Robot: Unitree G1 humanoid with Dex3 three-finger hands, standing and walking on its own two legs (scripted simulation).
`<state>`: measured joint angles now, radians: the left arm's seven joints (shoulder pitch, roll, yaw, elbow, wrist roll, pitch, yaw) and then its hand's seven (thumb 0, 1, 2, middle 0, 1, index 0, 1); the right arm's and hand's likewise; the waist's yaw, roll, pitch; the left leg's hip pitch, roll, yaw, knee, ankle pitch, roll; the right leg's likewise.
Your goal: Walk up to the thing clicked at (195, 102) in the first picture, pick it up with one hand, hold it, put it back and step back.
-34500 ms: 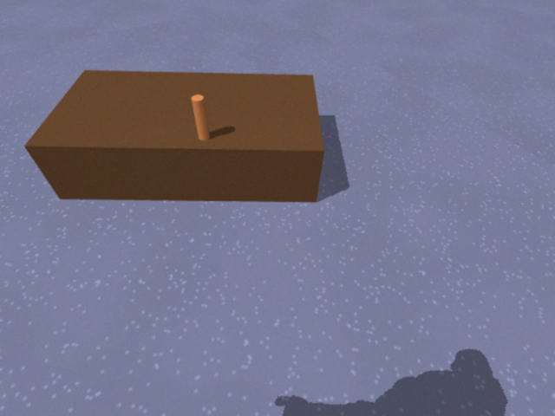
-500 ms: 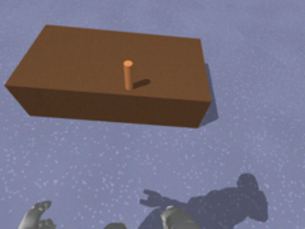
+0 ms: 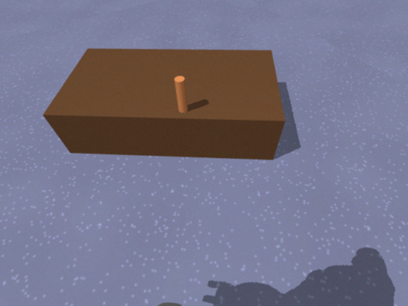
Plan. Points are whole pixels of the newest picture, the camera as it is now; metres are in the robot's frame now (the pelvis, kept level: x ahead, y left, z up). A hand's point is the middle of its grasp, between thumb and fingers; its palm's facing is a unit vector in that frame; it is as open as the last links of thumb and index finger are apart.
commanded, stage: step back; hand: left
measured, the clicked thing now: (181, 95) +1.10 +0.17 -0.33
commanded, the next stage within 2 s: stand in 0.94 s
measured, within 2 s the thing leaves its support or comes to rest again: neither
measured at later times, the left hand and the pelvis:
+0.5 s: hand out of the picture +0.00 +0.27 -0.14, palm faces +0.06 -0.93 -0.37, open 7.4 cm; pelvis -0.02 +0.01 +0.01, yaw +2 degrees
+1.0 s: hand (72, 303) +0.15 +0.30 -0.14, palm faces +0.01 -0.93 -0.36, open 7.4 cm; pelvis +0.05 +0.04 +0.01, yaw +1 degrees
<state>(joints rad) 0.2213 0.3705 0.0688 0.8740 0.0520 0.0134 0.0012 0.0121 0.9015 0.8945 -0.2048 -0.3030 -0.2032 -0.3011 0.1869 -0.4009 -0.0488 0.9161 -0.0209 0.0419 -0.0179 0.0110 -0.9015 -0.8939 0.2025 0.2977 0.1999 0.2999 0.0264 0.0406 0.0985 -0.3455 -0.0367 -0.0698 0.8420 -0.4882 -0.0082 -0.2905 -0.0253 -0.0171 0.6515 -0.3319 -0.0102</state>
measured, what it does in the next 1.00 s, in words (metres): steps on the spot: left foot, then left foot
